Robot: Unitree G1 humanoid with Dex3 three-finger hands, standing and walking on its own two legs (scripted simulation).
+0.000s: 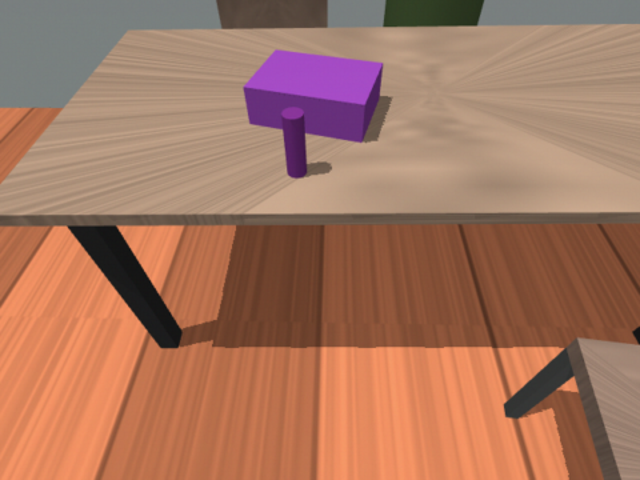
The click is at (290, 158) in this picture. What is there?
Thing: slim round
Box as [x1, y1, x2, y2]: [281, 107, 306, 177]
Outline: 289,107 284,109 281,113 287,172 292,177 300,177 306,173 303,111 300,108
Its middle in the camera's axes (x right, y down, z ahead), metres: -0.05 -0.18 +0.74
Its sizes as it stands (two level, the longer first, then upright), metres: 0.041 0.041 0.137
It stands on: a support 0.74 m high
